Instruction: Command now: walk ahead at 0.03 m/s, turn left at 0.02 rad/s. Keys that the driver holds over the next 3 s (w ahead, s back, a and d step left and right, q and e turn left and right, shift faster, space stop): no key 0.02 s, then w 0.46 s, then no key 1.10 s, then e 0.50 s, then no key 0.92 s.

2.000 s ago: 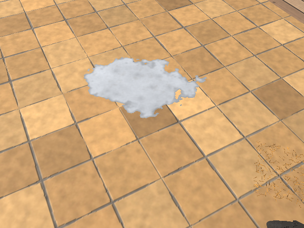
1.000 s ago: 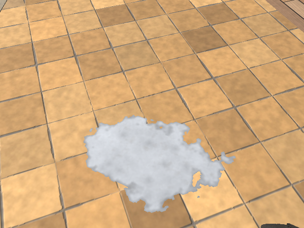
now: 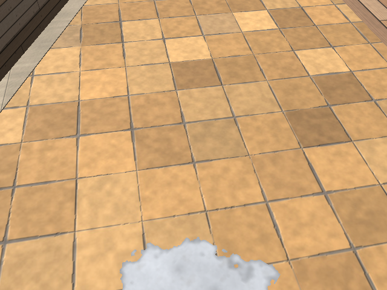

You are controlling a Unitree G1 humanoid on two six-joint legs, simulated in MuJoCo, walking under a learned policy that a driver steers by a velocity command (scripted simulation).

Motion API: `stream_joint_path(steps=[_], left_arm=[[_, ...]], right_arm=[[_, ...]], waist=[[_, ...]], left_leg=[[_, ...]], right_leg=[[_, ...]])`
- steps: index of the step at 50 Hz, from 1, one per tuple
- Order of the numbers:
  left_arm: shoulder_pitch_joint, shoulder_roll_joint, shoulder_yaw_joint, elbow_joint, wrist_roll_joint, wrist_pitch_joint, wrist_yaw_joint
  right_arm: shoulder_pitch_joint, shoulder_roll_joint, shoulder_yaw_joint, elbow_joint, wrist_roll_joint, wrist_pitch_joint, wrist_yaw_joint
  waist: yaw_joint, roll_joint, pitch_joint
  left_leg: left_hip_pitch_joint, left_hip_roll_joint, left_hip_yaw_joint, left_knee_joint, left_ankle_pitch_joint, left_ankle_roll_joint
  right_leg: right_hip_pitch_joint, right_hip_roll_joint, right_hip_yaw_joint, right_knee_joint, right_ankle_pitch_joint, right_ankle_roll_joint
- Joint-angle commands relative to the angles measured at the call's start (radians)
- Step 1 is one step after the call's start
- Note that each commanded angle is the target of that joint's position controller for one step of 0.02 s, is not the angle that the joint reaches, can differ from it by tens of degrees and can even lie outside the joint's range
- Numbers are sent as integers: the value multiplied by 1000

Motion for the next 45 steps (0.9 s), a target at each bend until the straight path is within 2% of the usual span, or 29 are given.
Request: stream_joint_path(steps=[1, 2, 4, 5, 7, 9, 11, 12, 13, 14, 15, 16, 17, 19, 21, 24, 27, 29, 31, 32, 33, 34, 35, 36, 37, 38, 41, 43, 45], left_arm=[[-25, 98, 23, -27, -6, -6, 5], [-11, 93, 22, -10, -7, -2, 6], [-9, 102, 28, 8, -17, 5, 9], [-17, 105, 30, 9, -20, 2, 9], [-40, 92, 29, 1, -29, -25, 4], [-50, 85, 30, -4, -35, -64, -8], [28, 95, 38, 32, -38, -86, -19], [119, 122, 48, 71, -41, -90, -23], [211, 205, 75, 110, -45, -93, -24], [336, 276, 97, 135, -40, -90, -27], [333, 215, 74, 134, -22, -93, -28], [288, 173, 61, 121, -18, -97, -27], [263, 147, 51, 110, -19, -98, -26], [237, 113, 33, 108, -21, -88, -21], [246, 119, 29, 109, -19, -70, -8], [231, 173, 37, 97, -16, -63, 14], [263, 197, 44, 116, -22, -59, 20], [249, 190, 46, 123, -28, -55, 22], [207, 185, 47, 112, -27, -49, 24], [209, 172, 43, 108, -23, -46, 23], [271, 120, 26, 91, 12, -45, 21], [447, 12, -5, 130, 0, -47, 13], [427, 108, 20, 149, -24, -45, 7], [310, 138, 31, 115, -41, -39, 10], [241, 130, 32, 100, -35, -28, 21], [226, 119, 36, 97, -23, -13, 33], [255, 76, 34, 102, -9, 14, 46], [220, 66, 28, 92, -1, 21, 52], [180, 85, 31, 84, 1, 31, 49]], right_arm=[[24, -121, -27, -30, 4, -13, -4], [44, -117, -27, -15, 6, -10, -4], [51, -138, -35, -4, 16, -4, -5], [57, -145, -37, -4, 20, -6, -5], [96, -168, -44, 5, 30, -25, -4], [102, -196, -53, 15, 37, -46, -1], [47, -179, -51, 5, 36, -55, 3], [-30, -158, -45, -24, 37, -57, 5], [-73, -111, -33, -59, 36, -69, 6], [-77, -98, -31, -74, 24, -88, 3], [-79, -123, -39, -76, 39, -101, 7], [-68, -121, -39, -69, 55, -106, 14], [-79, -112, -37, -66, 57, -107, 22], [-115, -105, -43, -75, 41, -103, 32], [-139, -73, -36, -85, 34, -95, 45], [-249, -31, -14, -122, 32, -90, 53], [-290, -64, -18, -140, 34, -87, 56], [-256, -104, -31, -134, 32, -85, 56], [-96, -150, -56, -74, 17, -82, 49], [2, -177, -68, -41, 10, -81, 43], [93, -251, -79, -27, -11, -77, 35], [102, -267, -68, -22, -16, -67, 44], [70, -210, -57, -28, 7, -59, 53], [-42, -174, -44, -42, 21, -59, 54], [-123, -132, -27, -50, 17, -59, 53], [-173, -109, -18, -49, 5, -63, 54], [-212, -97, -12, -20, -26, -71, 54], [-206, -111, -13, -5, -24, -69, 44], [-195, -135, -17, 7, -12, -57, 32]], waist=[[-5, 33, -55], [-8, 31, -74], [-9, 54, -23], [-14, 69, 22], [-29, 127, 90], [-20, 179, 125], [31, 161, 90], [77, 116, 72], [94, -75, 43], [143, -270, -13], [123, -215, -9], [89, -127, 15], [77, -81, 21], [57, -62, 42], [54, -80, 46], [65, -70, 71], [62, -105, 75], [22, -113, 45], [-69, -102, -54], [-115, -75, -112], [-106, 99, -238], [-37, 319, -419], [-51, 201, -397], [-36, 141, -216], [-15, 65, -135], [11, 66, -97], [63, 119, -91], [54, 126, -107], [39, 119, -119]], left_leg=[[-14, 34, -32, -88, 254, 32], [-2, 27, -24, -98, 173, 37], [-37, 26, -44, -125, -102, 77], [-55, 48, -85, -154, -229, 106], [-27, 143, -230, -234, -352, 173], [19, 246, -371, -276, -269, 233], [-20, 217, -306, -216, -88, 205], [-79, 147, -196, -128, 4, 157], [-211, 3, -14, 120, 130, 80], [-443, -78, 54, 417, -30, 17], [-585, -60, -27, 598, -247, 24], [-634, -10, -57, 677, -210, 50], [-668, 28, -43, 681, -139, 68], [-635, 84, -8, 575, -10, 71], [-567, 81, 37, 440, 64, 43], [-423, 45, 82, 173, 206, 16], [-265, -4, 98, 37, 330, 22], [-196, -11, 67, -11, 369, 52], [3, -47, 74, -36, 403, 94], [150, -25, 66, -61, 500, 115], [412, 173, -128, 5, 828, 179], [578, 416, -467, -71, 919, 368], [442, 372, -510, -173, 652, 357], [286, 325, -378, -212, 498, 311], [149, 270, -286, -250, 432, 271], [29, 239, -219, -278, 412, 250], [-145, 170, -100, -317, 410, 239], [-153, 171, -92, -324, 339, 256], [-164, 178, -116, -352, 114, 254]], right_leg=[[83, -45, 42, -43, 209, -29], [91, -31, 26, -37, 130, -29], [35, 9, -10, 1, -154, -37], [-23, 17, -15, 20, -260, -41], [-141, 22, -32, 105, -272, -46], [-200, 5, -31, 154, -183, -67], [-55, -9, -11, 54, -125, -94], [56, -26, 32, -19, -101, -112], [225, -116, 231, -118, -57, -164], [456, -290, 554, -238, 62, -268], [506, -369, 647, -257, 146, -306], [499, -364, 581, -235, 174, -291], [489, -341, 493, -239, 190, -269], [424, -287, 345, -282, 255, -215], [362, -246, 254, -332, 274, -201], [225, -203, 151, -382, 257, -186], [169, -209, 112, -369, 421, -164], [213, -219, 91, -302, 542, -129], [229, -186, 64, -127, 711, -82], [180, -139, 42, 22, 664, -48], [-6, -60, 11, 305, 271, -8], [-178, 69, 46, 648, -459, 37], [-189, 34, 135, 750, -450, 35], [-262, -11, 83, 764, -388, 32], [-249, -53, 62, 720, -315, 34], [-192, -85, 70, 653, -258, 38], [-13, -96, 50, 448, -203, 39], [25, -93, 43, 296, -188, 42], [73, -84, 32, 195, -93, 37]])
